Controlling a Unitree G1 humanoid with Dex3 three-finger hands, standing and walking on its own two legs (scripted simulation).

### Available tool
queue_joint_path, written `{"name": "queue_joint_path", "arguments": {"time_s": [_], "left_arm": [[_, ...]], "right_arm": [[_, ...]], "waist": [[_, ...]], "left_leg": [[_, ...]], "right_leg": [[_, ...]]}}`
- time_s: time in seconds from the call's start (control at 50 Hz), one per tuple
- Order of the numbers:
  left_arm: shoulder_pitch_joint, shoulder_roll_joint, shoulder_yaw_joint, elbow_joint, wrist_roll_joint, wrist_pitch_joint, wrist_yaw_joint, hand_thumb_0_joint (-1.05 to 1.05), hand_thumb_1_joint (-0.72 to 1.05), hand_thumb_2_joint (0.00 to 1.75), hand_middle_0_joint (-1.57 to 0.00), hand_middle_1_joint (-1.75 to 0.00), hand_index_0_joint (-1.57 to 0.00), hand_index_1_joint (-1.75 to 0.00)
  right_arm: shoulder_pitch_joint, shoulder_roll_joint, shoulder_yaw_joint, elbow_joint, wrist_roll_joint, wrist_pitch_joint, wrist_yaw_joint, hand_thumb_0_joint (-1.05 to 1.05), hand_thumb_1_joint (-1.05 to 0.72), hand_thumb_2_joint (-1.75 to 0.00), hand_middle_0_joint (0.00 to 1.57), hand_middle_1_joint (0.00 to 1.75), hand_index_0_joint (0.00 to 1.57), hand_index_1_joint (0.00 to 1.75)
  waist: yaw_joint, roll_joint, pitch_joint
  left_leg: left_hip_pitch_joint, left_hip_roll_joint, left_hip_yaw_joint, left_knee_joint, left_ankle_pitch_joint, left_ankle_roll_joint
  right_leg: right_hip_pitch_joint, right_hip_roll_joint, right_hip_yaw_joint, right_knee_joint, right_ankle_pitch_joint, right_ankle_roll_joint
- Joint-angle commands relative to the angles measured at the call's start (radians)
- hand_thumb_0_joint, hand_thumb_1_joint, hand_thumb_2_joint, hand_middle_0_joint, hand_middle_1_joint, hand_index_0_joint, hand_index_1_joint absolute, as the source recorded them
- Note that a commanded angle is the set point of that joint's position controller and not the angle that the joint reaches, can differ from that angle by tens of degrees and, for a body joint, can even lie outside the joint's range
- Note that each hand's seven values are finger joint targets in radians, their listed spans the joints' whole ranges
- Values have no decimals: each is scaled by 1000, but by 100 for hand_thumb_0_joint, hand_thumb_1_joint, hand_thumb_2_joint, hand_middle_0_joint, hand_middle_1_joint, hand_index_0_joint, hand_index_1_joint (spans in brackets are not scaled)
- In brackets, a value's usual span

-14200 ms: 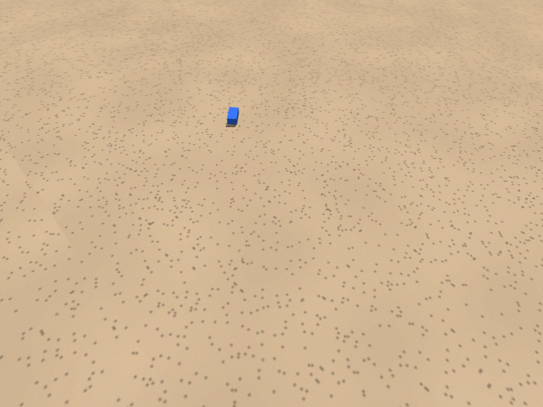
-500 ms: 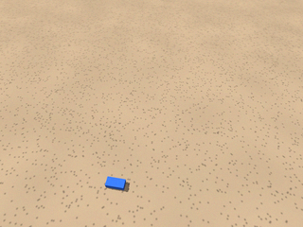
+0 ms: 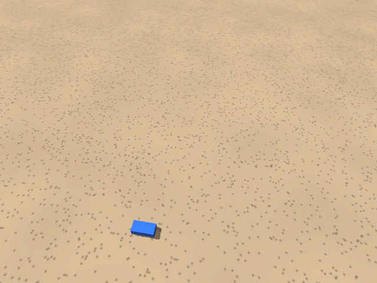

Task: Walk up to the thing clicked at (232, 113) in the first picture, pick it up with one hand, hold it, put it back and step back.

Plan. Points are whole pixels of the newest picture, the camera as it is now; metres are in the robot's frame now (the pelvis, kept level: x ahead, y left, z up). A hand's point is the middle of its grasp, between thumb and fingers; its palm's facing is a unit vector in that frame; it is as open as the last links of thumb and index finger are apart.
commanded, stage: stand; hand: left
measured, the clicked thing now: (143, 228) +0.51 +0.22 -0.76
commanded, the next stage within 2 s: walk up in 0.30 s
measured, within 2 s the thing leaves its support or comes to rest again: neither
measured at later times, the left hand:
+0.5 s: hand out of the picture +0.10 +0.25 -0.16, palm faces -0.04 -0.93 -0.36, open 7.4 cm
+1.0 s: hand (99, 262) +0.21 +0.22 -0.17, palm faces -0.03 -0.94 -0.35, open 7.4 cm
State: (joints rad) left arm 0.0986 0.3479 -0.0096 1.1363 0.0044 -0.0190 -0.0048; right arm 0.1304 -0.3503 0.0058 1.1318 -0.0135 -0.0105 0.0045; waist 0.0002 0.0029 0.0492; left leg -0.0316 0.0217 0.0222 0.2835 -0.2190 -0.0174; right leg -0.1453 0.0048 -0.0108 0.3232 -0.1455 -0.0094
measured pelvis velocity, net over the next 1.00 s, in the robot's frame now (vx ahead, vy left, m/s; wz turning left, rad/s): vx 0.08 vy -0.04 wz -0.04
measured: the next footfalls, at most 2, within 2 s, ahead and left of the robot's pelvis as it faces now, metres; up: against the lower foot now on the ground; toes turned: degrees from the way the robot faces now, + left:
left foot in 0.86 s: +0.11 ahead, +0.13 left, +0.00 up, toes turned -4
right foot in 1.60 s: +0.05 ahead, -0.13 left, +0.00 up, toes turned -3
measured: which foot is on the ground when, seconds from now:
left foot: down 0.00-0.56, up 0.58-0.84, down 0.86-1.00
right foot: down 0.00-1.00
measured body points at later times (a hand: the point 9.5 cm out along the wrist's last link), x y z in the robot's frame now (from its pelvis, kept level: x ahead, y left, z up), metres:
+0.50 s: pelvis +0.03 -0.02 -0.01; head +0.04 -0.02 +0.44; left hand +0.10 +0.30 -0.13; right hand +0.05 -0.34 -0.13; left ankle -0.04 +0.13 -0.75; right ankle +0.06 -0.15 -0.73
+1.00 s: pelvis +0.08 -0.04 -0.02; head +0.12 -0.02 +0.42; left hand +0.21 +0.27 -0.15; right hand +0.14 -0.35 -0.14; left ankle +0.10 +0.09 -0.75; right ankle +0.08 -0.16 -0.75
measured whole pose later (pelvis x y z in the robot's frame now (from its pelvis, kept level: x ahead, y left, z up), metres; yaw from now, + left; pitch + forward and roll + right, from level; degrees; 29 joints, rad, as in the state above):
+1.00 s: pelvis +0.08 -0.04 -0.02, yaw -2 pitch -2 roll +0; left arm 0.09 0.38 0.03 0.96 -0.01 0.00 0.01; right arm 0.17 -0.36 -0.04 0.98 -0.02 0.02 0.02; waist 0.00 -0.03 0.12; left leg -0.27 0.01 -0.01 0.64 -0.32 0.00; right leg -0.27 0.00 0.01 0.66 -0.34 -0.03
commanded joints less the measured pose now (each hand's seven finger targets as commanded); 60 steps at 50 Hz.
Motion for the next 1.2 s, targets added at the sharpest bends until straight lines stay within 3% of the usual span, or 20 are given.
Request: {"name": "queue_joint_path", "arguments": {"time_s": [0.0,0.26,0.28,0.32,0.38,0.42,0.48,0.52,0.54,0.56,0.6,0.66,0.8,0.84,0.88,0.92,1.0,1.04,1.08,1.18], "left_arm": [[-30,219,41,-51,0,-17,14,0,90,90,-20,-30,-20,-30],[-30,219,39,-55,2,-17,16,0,90,90,-20,-30,-20,-30],[2,262,94,-113,22,-6,-9,0,90,90,-20,-30,-20,-30],[-60,233,101,-139,35,10,-26,0,90,90,-20,-30,-20,-30],[-44,236,118,-194,34,21,-38,0,90,90,-20,-30,-20,-30],[-8,224,117,-208,24,15,-47,0,90,90,-20,-30,-20,-30],[67,190,113,-200,21,3,-52,0,90,90,-20,-30,-20,-30],[199,227,130,-143,24,-14,-29,0,90,90,-20,-30,-20,-30],[232,319,149,-153,30,-19,-10,0,90,90,-20,-30,-20,-30],[188,365,144,-194,24,-22,-3,0,90,90,-20,-30,-20,-30],[104,339,129,-233,20,-20,2,0,90,90,-20,-30,-20,-30],[63,282,111,-244,12,-24,17,0,90,90,-20,-30,-20,-30],[-15,293,106,-274,1,-18,30,0,90,90,-20,-30,-20,-30],[-14,248,92,-277,-16,-2,31,0,90,90,-20,-30,-20,-30],[12,227,90,-252,-30,15,32,0,90,90,-20,-30,-20,-30],[39,219,92,-217,-17,16,31,0,90,90,-20,-30,-20,-30],[66,283,100,-207,-8,-17,38,0,90,90,-20,-30,-20,-30],[52,336,111,-220,-14,-13,40,0,90,90,-20,-30,-20,-30],[22,339,104,-242,-1,-10,46,0,90,90,-20,-30,-20,-30],[-9,317,104,-288,32,-6,49,0,90,90,-20,-30,-20,-30]], "right_arm": [[-28,-211,-44,-58,3,-18,-14,0,-90,-90,20,30,20,30],[-28,-215,-45,-61,4,-16,-13,0,-90,-90,20,30,20,30],[54,-267,-83,-95,-13,-35,-14,0,-90,-90,20,30,20,30],[143,-309,-112,-78,-20,-44,-21,0,-90,-90,20,30,20,30],[96,-347,-140,-149,-24,-62,-31,0,-90,-90,20,30,20,30],[79,-317,-136,-180,-27,-68,-32,0,-90,-90,20,30,20,30],[11,-286,-127,-237,-27,-52,-14,0,-90,-90,20,30,20,30],[43,-207,-98,-253,-4,-29,-9,0,-90,-90,20,30,20,30],[86,-143,-74,-277,8,-19,-11,0,-90,-90,20,30,20,30],[131,-161,-79,-259,10,7,-16,0,-90,-90,20,30,20,30],[142,-229,-101,-233,10,18,-17,0,-90,-90,20,30,20,30],[174,-231,-95,-202,13,20,-15,0,-90,-90,20,30,20,30],[191,-215,-104,-182,-3,27,-14,0,-90,-90,20,30,20,30],[181,-250,-121,-182,-16,15,-16,0,-90,-90,20,30,20,30],[22,-338,-129,-232,-2,2,-8,0,-90,-90,20,30,20,30],[-20,-299,-117,-240,-1,-1,-5,0,-90,-90,20,30,20,30],[4,-251,-107,-251,16,19,-10,0,-90,-90,20,30,20,30],[2,-235,-109,-264,22,32,-14,0,-90,-90,20,30,20,30],[-25,-228,-119,-290,12,49,-13,0,-90,-90,20,30,20,30],[40,-218,-126,-301,15,36,-1,0,-90,-90,20,30,20,30]], "waist": [[-1,0,-70],[-3,5,-77],[-15,-54,-132],[-65,66,-20],[-34,82,144],[-8,100,101],[22,186,33],[69,-23,-37],[73,-290,-67],[49,-227,-104],[23,-106,-4],[-4,-107,1],[-35,-139,-88],[-45,-50,-92],[15,140,-46],[27,154,-48],[23,108,-117],[20,-16,-127],[17,-156,-81],[-7,-212,-92]], "left_leg": [[-41,123,-84,-43,142,30],[-39,125,-88,-40,128,34],[20,91,-71,18,-122,85],[83,209,-225,-79,-397,165],[15,413,-364,-146,-189,278],[87,349,-224,-47,108,248],[-45,227,-36,89,242,162],[-210,101,58,375,158,86],[-345,-6,103,567,-166,36],[-277,-36,-65,668,-425,37],[-317,3,-136,786,-407,47],[-324,34,-135,707,-316,38],[-159,17,-53,333,-128,28],[-90,46,-113,144,104,48],[-260,245,-356,81,204,186],[-301,258,-332,115,259,228],[-222,95,-136,361,463,87],[-255,9,-71,503,260,41],[-334,-40,-71,688,-327,43],[-350,-13,-69,571,-300,38]], "right_leg": [[55,-132,114,-32,176,-19],[59,-137,117,-35,166,-20],[24,-64,100,37,-119,-43],[-262,-12,36,207,-318,-36],[-470,-71,129,539,-326,-13],[-439,-96,127,444,-329,-13],[-136,-47,14,229,-159,-9],[156,-3,16,99,111,1],[201,-177,267,-6,167,-52],[49,-347,539,-110,-71,-167],[-33,-327,476,-59,-94,-245],[-79,-254,292,-33,-31,-195],[-100,-269,190,152,322,-174],[-166,-213,150,249,234,-108],[-113,9,13,390,-193,-22],[-47,12,36,423,-323,-30],[17,-130,153,242,307,-80],[24,-279,287,225,545,-201],[-49,-379,373,146,559,-279],[-38,-264,227,239,467,-213]]}}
